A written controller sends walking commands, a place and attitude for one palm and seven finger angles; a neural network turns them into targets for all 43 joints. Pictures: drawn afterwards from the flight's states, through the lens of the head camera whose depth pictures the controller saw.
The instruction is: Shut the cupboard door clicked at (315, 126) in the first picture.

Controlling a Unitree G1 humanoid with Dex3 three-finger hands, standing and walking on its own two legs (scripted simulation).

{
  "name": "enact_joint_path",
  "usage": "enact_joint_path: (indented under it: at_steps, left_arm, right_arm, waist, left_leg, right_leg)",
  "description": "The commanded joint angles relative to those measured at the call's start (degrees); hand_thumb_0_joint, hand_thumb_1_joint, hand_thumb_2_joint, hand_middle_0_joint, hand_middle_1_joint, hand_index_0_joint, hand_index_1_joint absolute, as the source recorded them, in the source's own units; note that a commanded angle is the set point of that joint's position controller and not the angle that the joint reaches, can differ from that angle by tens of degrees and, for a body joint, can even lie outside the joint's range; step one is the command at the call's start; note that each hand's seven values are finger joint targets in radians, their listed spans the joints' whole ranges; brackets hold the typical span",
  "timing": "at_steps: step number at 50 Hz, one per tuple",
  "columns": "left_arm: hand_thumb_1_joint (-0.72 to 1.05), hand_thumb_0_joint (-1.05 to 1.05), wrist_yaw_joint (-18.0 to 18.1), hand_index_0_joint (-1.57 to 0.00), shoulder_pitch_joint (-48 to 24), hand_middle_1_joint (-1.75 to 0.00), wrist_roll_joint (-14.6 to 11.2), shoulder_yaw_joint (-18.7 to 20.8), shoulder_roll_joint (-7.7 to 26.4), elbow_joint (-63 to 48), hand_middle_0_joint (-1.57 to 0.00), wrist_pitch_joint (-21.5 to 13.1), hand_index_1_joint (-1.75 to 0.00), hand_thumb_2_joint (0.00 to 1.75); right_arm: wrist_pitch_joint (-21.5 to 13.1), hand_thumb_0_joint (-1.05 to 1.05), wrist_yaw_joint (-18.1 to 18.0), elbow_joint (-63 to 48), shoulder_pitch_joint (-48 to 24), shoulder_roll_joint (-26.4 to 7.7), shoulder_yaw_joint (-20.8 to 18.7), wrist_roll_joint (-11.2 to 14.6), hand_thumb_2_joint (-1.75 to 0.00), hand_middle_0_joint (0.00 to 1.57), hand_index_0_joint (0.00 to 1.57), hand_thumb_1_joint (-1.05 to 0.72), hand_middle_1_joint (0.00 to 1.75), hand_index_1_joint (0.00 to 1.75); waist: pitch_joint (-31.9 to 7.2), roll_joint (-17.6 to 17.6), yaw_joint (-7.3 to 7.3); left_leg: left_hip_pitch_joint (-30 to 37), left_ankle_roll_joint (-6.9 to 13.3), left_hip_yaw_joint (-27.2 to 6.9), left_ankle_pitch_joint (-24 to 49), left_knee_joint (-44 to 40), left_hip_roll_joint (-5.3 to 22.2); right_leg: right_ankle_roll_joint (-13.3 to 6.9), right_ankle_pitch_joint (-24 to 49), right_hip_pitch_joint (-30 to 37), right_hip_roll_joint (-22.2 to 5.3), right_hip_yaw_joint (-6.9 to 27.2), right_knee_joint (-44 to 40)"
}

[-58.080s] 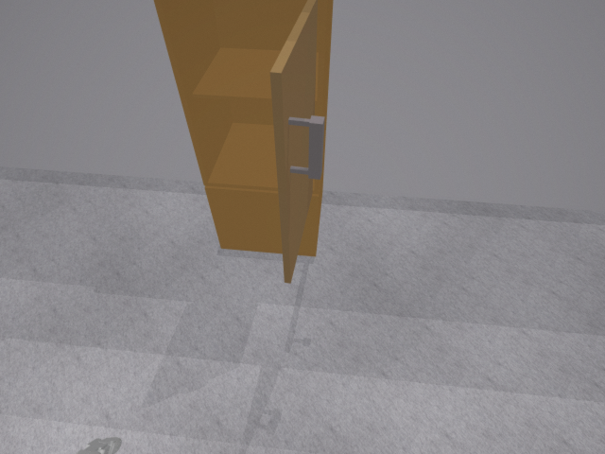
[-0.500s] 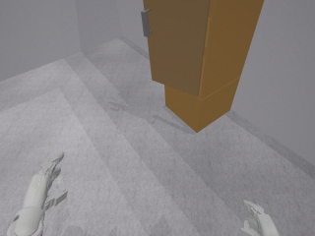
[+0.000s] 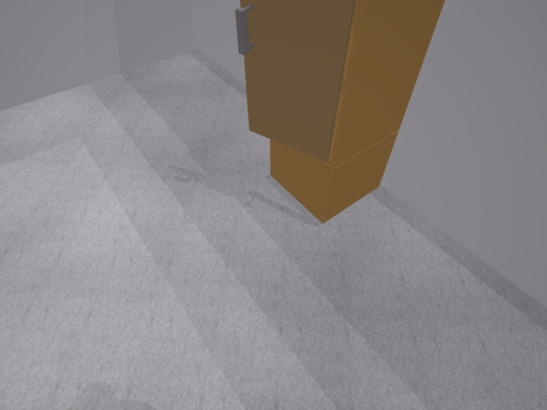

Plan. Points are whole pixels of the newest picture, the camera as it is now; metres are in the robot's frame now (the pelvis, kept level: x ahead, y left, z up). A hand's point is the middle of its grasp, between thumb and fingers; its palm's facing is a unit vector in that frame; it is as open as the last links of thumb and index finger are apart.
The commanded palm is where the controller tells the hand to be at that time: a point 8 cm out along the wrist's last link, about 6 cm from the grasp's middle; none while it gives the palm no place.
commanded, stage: let the arm hang, fingers relaxed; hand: left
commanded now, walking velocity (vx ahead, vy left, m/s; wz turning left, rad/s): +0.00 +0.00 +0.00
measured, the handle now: (246, 29) +1.16 +0.15 +0.04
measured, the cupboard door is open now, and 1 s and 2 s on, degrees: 19 19 19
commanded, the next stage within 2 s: look to check the result in 0.48 s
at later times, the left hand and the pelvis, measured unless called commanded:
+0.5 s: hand out of the picture -0.02 +0.16 -0.18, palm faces +0.04 -0.99 -0.16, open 7.3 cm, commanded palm none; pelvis +0.00 +0.00 +0.00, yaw -1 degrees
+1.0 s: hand out of the picture +0.00 +0.18 -0.17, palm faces +0.02 -0.98 -0.20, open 7.3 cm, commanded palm none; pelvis +0.01 +0.00 +0.00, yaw -1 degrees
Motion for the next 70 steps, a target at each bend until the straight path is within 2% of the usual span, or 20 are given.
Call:
enact_joint_path:
  at_steps: [1,9,12,20,35,40,45,50,58,60,63,66,69,70]
  left_arm:
    - [0.90,0.00,0.6,-0.20,2.4,-0.30,0.3,0.6,4.0,-1.0,-0.20,-1.2,-0.30,0.90]
    - [0.90,0.00,0.9,-0.20,3.4,-0.30,0.4,0.6,2.2,-0.3,-0.20,-1.3,-0.30,0.90]
    - [0.90,0.00,0.9,-0.20,3.7,-0.30,0.5,0.7,1.9,-0.4,-0.20,-1.6,-0.30,0.90]
    - [0.90,0.00,0.9,-0.20,3.8,-0.30,0.5,0.7,1.8,-0.3,-0.20,-1.8,-0.30,0.90]
    - [0.90,0.00,0.7,-0.20,2.4,-0.30,0.4,0.9,3.8,-0.5,-0.20,-2.0,-0.30,0.90]
    - [0.90,0.00,0.6,-0.20,1.7,-0.30,0.4,0.9,4.5,-0.6,-0.20,-1.8,-0.30,0.90]
    - [0.90,0.00,0.6,-0.20,0.9,-0.30,0.4,1.1,5.4,-0.9,-0.20,-2.1,-0.30,0.90]
    - [0.90,0.00,0.5,-0.20,-0.2,-0.30,0.4,1.1,5.8,-1.1,-0.20,-2.1,-0.30,0.90]
    - [0.90,0.00,0.4,-0.20,-1.6,-0.30,0.4,1.3,7.3,-1.4,-0.20,-2.4,-0.30,0.90]
    - [0.90,0.00,0.6,-0.20,-0.9,-0.30,0.4,1.2,5.6,-1.4,-0.20,-1.9,-0.30,0.90]
    - [0.90,0.00,0.8,-0.20,-0.9,-0.30,0.5,2.4,7.2,-2.9,-0.20,-1.1,-0.30,0.90]
    - [0.90,0.00,0.9,-0.20,-1.6,-0.30,0.8,3.8,9.4,-5.3,-0.20,-0.6,-0.30,0.90]
    - [0.90,0.00,1.0,-0.20,-3.5,-0.30,1.3,4.7,10.4,-8.1,-0.20,-0.4,-0.30,0.90]
    - [0.90,0.00,1.1,-0.20,-4.3,-0.30,1.6,5.0,10.6,-8.8,-0.20,-0.5,-0.30,0.90]
  right_arm:
    - [-1.1,0.00,-0.5,-1.1,2.9,-4.7,-0.9,-0.1,-0.90,0.20,0.20,-0.90,0.30,0.30]
    - [-1.2,0.00,-0.6,-0.3,3.4,-3.1,-1.0,-0.2,-0.90,0.20,0.20,-0.90,0.30,0.30]
    - [-1.4,0.00,-0.6,-0.4,3.4,-2.6,-1.1,-0.1,-0.90,0.20,0.20,-0.90,0.30,0.30]
    - [-1.7,0.00,-0.7,-0.5,2.7,-3.2,-1.1,-0.1,-0.90,0.20,0.20,-0.90,0.30,0.30]
    - [-1.9,0.00,-0.7,-0.7,1.4,-5.2,-1.3,0.0,-0.90,0.20,0.20,-0.90,0.30,0.30]
    - [-1.7,0.00,-0.6,-0.7,0.7,-5.7,-1.3,-0.1,-0.90,0.20,0.20,-0.90,0.30,0.30]
    - [-1.9,0.00,-0.6,-0.9,0.1,-6.5,-1.5,0.0,-0.90,0.20,0.20,-0.90,0.30,0.30]
    - [-1.9,0.00,-0.6,-0.9,-1.0,-7.2,-1.5,-0.1,-0.90,0.20,0.20,-0.90,0.30,0.30]
    - [-2.1,0.00,-0.6,-1.2,-2.5,-8.5,-1.6,0.0,-0.90,0.20,0.20,-0.90,0.30,0.30]
    - [-1.7,0.00,-0.4,-1.4,-1.9,-6.3,-1.2,-0.1,-0.90,0.20,0.20,-0.90,0.30,0.30]
    - [-0.8,0.00,-0.1,-2.7,-2.3,-6.7,-1.8,-0.2,-0.90,0.20,0.20,-0.90,0.30,0.30]
    - [-0.1,0.00,0.2,-4.8,-3.2,-6.8,-2.6,-0.2,-0.90,0.20,0.20,-0.90,0.30,0.30]
    - [0.9,0.00,0.5,-7.4,-5.2,-6.7,-3.6,-0.4,-0.90,0.20,0.20,-0.90,0.30,0.30]
    - [0.9,0.00,0.7,-8.2,-5.7,-6.7,-3.8,-0.2,-0.90,0.20,0.20,-0.90,0.30,0.30]
  waist:
    - [2.0,-1.5,0.01]
    - [3.5,-1.2,-0.20]
    - [2.7,-1.1,-0.22]
    - [3.2,-0.8,-0.17]
    - [1.7,-1.0,-0.21]
    - [2.9,-1.3,-0.14]
    - [1.0,-1.6,-0.19]
    - [1.8,-0.7,-0.25]
    - [0.3,-0.6,-0.23]
    - [0.9,-1.4,-0.12]
    - [0.9,-2.3,0.20]
    - [-0.7,-6.8,0.49]
    - [0.5,-9.8,0.64]
    - [0.9,-9.6,0.55]
  left_leg:
    - [-0.1,1.1,-5.6,-2.6,-5.7,4.4]
    - [-0.8,1.1,-5.4,-4.0,-6.2,4.1]
    - [-0.4,1.2,-5.3,-2.4,-5.9,4.2]
    - [0.9,1.1,-5.3,-0.2,-6.1,4.3]
    - [2.6,1.2,-5.4,2.1,-6.1,4.7]
    - [1.9,1.1,-5.5,0.2,-6.5,4.6]
    - [3.0,1.1,-5.4,2.6,-6.0,4.8]
    - [3.1,1.0,-5.4,2.9,-6.2,4.9]
    - [4.2,0.9,-5.8,5.5,-6.1,5.1]
    - [2.5,0.5,-5.7,6.5,-4.9,4.6]
    - [-1.7,0.3,-5.7,6.3,-0.7,3.3]
    - [-5.1,-0.6,-3.8,3.5,8.0,0.7]
    - [-10.1,-1.4,-3.0,-13.4,22.1,0.6]
    - [-11.1,-1.5,-3.1,-16.4,23.5,1.3]
  right_leg:
    - [-1.2,-2.0,-4.0,-5.6,6.3,-5.8]
    - [-0.9,-2.1,-5.5,-5.4,6.4,-5.3]
    - [-0.9,-0.3,-5.0,-5.5,6.3,-5.1]
    - [-0.8,1.7,-4.9,-5.7,6.6,-5.3]
    - [-1.0,3.2,-3.3,-5.9,6.6,-5.6]
    - [-1.0,1.6,-3.8,-5.9,6.7,-6.0]
    - [-1.0,3.5,-2.4,-6.2,6.6,-5.9]
    - [-1.0,4.0,-2.5,-6.2,6.8,-6.3]
    - [-1.1,6.8,-0.8,-6.5,6.7,-6.5]
    - [-0.6,7.3,-0.4,-7.2,5.4,-5.0]
    - [-1.2,7.4,0.1,-9.1,4.4,-2.4]
    - [-4.5,7.9,0.4,-14.3,5.7,-2.8]
    - [-9.4,14.8,-0.8,-20.6,6.9,-3.3]
    - [-10.2,18.1,-0.7,-22.0,6.4,-2.4]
